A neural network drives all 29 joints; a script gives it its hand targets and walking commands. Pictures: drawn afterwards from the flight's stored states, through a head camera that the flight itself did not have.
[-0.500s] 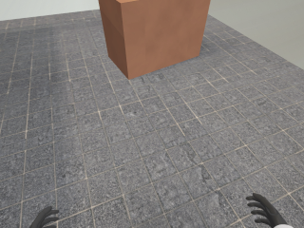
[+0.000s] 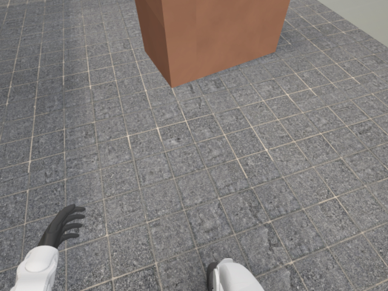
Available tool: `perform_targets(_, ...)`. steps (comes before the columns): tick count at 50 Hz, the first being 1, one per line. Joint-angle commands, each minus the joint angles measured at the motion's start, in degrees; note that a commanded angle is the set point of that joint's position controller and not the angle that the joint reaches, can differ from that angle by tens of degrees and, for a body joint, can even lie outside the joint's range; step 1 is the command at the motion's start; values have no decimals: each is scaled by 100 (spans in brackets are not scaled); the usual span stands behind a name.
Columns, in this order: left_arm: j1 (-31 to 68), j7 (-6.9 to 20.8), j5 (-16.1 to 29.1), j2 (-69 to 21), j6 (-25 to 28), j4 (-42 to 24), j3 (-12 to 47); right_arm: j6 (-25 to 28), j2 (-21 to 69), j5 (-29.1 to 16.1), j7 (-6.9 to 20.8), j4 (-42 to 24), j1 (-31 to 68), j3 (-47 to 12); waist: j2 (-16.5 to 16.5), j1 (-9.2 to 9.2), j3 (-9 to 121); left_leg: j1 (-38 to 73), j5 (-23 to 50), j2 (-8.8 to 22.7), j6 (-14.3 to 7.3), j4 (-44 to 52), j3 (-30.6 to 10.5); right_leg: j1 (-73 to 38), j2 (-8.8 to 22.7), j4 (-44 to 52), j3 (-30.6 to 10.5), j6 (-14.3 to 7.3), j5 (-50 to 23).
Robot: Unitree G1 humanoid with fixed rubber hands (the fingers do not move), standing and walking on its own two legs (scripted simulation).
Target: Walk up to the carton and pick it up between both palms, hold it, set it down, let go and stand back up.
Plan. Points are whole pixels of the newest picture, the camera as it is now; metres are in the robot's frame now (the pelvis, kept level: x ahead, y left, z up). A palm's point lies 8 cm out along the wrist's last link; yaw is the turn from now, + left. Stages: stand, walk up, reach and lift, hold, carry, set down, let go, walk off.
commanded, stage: walk up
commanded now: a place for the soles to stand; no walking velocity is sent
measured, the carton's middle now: out of the picture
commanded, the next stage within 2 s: none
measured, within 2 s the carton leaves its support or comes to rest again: neither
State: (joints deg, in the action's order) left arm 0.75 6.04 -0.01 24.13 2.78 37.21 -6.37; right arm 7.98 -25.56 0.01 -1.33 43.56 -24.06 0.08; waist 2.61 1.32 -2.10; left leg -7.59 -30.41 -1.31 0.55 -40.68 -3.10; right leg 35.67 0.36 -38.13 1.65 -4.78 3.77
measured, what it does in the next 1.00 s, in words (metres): walks ahead: left foot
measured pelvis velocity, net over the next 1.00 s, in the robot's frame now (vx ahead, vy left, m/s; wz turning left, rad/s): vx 0.38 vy -0.02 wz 0.11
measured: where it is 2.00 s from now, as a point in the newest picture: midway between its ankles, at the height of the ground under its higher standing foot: (221, 187)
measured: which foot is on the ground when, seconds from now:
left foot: down 0.00-0.00, up 0.02-0.62, down 0.64-1.00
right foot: down 0.00-0.66, up 0.68-1.00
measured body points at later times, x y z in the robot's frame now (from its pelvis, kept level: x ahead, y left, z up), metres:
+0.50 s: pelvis +0.19 -0.03 +0.04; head +0.19 -0.03 +0.49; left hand +0.31 +0.30 -0.04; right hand +0.25 -0.36 -0.06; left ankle +0.16 +0.15 -0.63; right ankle +0.15 -0.08 -0.70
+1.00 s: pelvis +0.38 -0.02 +0.00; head +0.41 -0.01 +0.45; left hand +0.56 +0.30 -0.06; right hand +0.45 -0.36 -0.08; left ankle +0.28 +0.13 -0.70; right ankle +0.53 -0.09 -0.68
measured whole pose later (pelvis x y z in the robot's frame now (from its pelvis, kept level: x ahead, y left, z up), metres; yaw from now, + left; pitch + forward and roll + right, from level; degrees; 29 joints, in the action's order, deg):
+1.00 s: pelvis +0.38 -0.02 +0.00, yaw +6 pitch +3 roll +3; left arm -3.2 6.6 0.0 24.3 0.9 36.3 -5.9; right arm 8.6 -26.0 0.0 -3.2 44.9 -24.3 0.1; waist 4.6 1.6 -0.6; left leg -13.9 -28.5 0.6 1.5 -39.5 -2.0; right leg 40.0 1.1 -47.8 2.1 -3.0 12.7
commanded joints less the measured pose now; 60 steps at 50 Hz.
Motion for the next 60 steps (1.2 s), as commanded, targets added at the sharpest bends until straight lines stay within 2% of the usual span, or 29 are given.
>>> perform_targets(1,-1147,-225,-146,1783,126,-91,-567,-25,-1435,25,-24,20,-701,519,1251,-643,1624,-2945,258,163,-312,-3553,-114,-4083,2319,2617,-3985,-182,5327)
perform_targets(2,-882,-222,-170,1678,71,-106,-542,-106,-1539,-53,57,178,-528,529,662,-411,749,-2693,545,322,-369,-3269,-9,-3258,2020,3051,-3269,439,5317)
perform_targets(5,-569,-233,-183,1186,75,37,-458,-258,-1176,-28,215,304,-375,544,470,-284,96,-2344,1368,528,-138,-2454,39,-2500,1210,2893,-1581,503,3257)
perform_targets(8,-913,-198,-162,1141,131,-51,-404,-290,-1203,-15,290,323,-169,547,510,-352,60,-2363,1704,550,34,-2263,-45,-2674,1305,2957,-1436,367,2940)
perform_targets(10,-977,-182,-141,1415,122,-27,-450,-358,-1341,-5,266,315,-81,590,311,-422,-170,-2273,1815,554,39,-2174,-177,-2481,1304,3155,-1311,690,3049)
perform_targets(11,-1099,-180,-150,1395,100,-54,-433,-375,-1301,-8,266,319,-28,590,315,-422,-342,-2394,1909,557,59,-2142,-21,-2510,1293,3187,-1315,481,3040)
perform_targets(16,-1321,-191,-143,1434,87,7,-408,-463,-1242,-47,257,414,125,539,544,-527,-491,-2530,2115,491,86,-1886,-88,-2749,1040,3127,-803,798,2542)
perform_targets(22,-1489,-179,-162,1295,53,11,-363,-446,-1238,-57,229,246,478,496,304,-532,-766,-2917,1936,507,47,-1166,116,-3528,1013,2838,-628,459,1293)
perform_targets(23,-1581,-181,-203,1354,31,50,-388,-439,-1226,-46,215,167,673,502,172,-586,-701,-2865,1784,564,97,-928,225,-3659,1061,2722,-584,106,1179)
perform_targets(25,-1858,-208,-189,1278,-25,54,-353,-376,-1119,-40,233,3,810,442,382,-740,-497,-3067,1460,540,107,-460,474,-4362,1065,2240,-439,-191,-2)
perform_targets(27,-1874,-200,-187,1224,-42,-14,-351,-283,-1114,-19,194,-146,1138,396,73,-862,-735,-3175,1199,585,-31,147,689,-4284,1277,1893,-540,-354,-913)
perform_targets(29,-1268,-172,-221,1363,-91,-65,-357,-241,-1074,27,155,-78,456,498,328,-309,-214,-1838,1037,607,-217,670,735,-3893,1347,1483,-274,-492,-1395)
perform_targets(31,-1039,-233,-129,1229,-129,-287,-234,-99,-1141,102,4,406,-791,628,-318,336,320,-5,2258,-132,-330,1922,1236,-3121,525,-770,670,-169,-1965)
perform_targets(32,-1152,-209,-164,859,-141,-367,-148,-100,-1469,187,-58,536,-1650,801,-923,716,983,1474,2360,278,-601,1463,162,-2070,390,-1980,213,-79,-926)
perform_targets(33,-1125,-220,-220,682,-101,-584,-99,-120,-2066,156,-154,476,-1857,961,-1816,682,1030,2342,2630,1494,-1191,1293,-1882,-425,-200,-2904,76,191,1777)
perform_targets(34,-851,-224,-183,758,-69,-686,-107,-76,-2322,18,-187,394,-1715,956,-1963,743,1172,3076,3421,2345,-2116,1764,-4266,1307,-677,-3767,-416,547,3057)
perform_targets(35,-77,-284,-204,1106,-45,-736,-140,-44,-2263,-70,-232,320,-1533,892,-910,813,854,2720,4019,2626,-2419,1606,-4282,1617,-200,-4379,-1052,603,3199)
perform_targets(37,230,-320,-95,965,35,-827,12,-11,-1940,-64,-317,282,-1393,720,-585,733,878,2948,5316,2121,-2001,1166,-2899,2172,186,-4559,-1000,432,2843)
perform_targets(39,-193,-197,-135,865,-23,-625,-7,5,-1701,-108,-316,253,-877,573,-366,233,586,1591,5090,1565,-1434,1269,-1638,1386,354,-3704,-803,285,2285)
perform_targets(43,143,4,-206,827,-160,-693,-98,120,-1908,-35,-246,-20,-278,589,-1035,6,-339,-530,3976,1471,-1379,1953,-1527,667,491,-2065,-577,323,1364)
perform_targets(48,54,145,-250,822,-135,-503,-206,159,-1781,36,-280,-54,-98,639,-831,-59,372,-781,3342,1371,-1036,1649,-1193,-803,567,-463,-495,79,46)
perform_targets(50,-639,53,-234,897,-66,-285,-297,147,-1613,58,-293,-59,142,559,-442,-421,1033,-383,4063,1115,-744,233,-810,-1963,347,660,-559,-24,91)
perform_targets(51,-1716,-11,-334,1126,-17,12,-460,104,-1379,47,-271,-51,238,504,64,-991,1620,-910,4195,933,-559,-1242,-561,-3430,376,927,-628,-122,119)
perform_targets(52,-2229,-93,-350,1418,34,175,-566,103,-867,27,-210,-63,-260,320,933,-1020,1955,-2072,2007,556,-312,-2195,-366,-4663,1164,645,-1500,98,706)
perform_targets(53,-1883,-179,-306,1647,-9,-79,-574,45,-920,3,-183,106,-784,325,1529,-707,1956,-3064,-121,-39,-263,-2810,64,-4640,2201,1864,-3250,173,2614)
perform_targets(54,-1467,-209,-221,1703,-30,-191,-581,-78,-1517,15,-254,299,-678,507,992,-560,1075,-3046,248,68,-374,-3425,-150,-3419,2185,2740,-3740,507,4692)
perform_targets(55,-1259,-177,-189,1689,-99,-86,-580,-187,-1632,1,-207,390,-433,542,863,-366,305,-2636,624,241,-373,-3212,-119,-2430,1792,3193,-2995,1105,5025)
perform_targets(57,-699,-200,-208,1447,-137,-77,-571,-367,-1543,10,-93,516,-590,646,818,-104,-133,-1971,1011,395,-270,-2365,284,-1702,1136,3252,-1655,1372,3937)
perform_targets(60,-615,-174,-254,1244,-207,-163,-509,-386,-1457,37,-3,740,-748,684,876,-168,-45,-1431,1122,336,-68,-1655,680,-2042,719,3191,-856,1132,2857)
